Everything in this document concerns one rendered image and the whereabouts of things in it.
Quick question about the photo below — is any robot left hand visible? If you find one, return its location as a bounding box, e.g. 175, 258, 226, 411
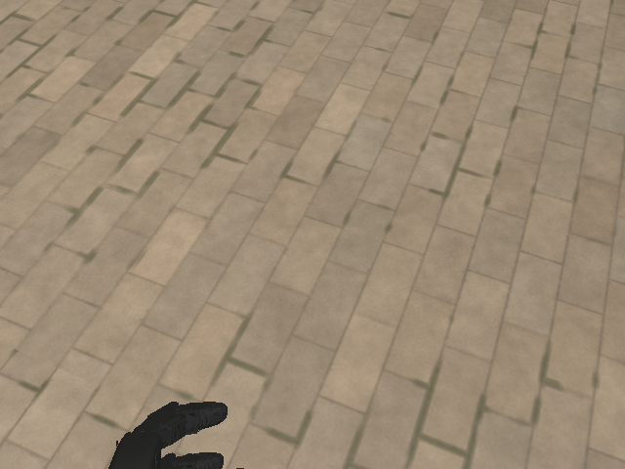
108, 402, 244, 469

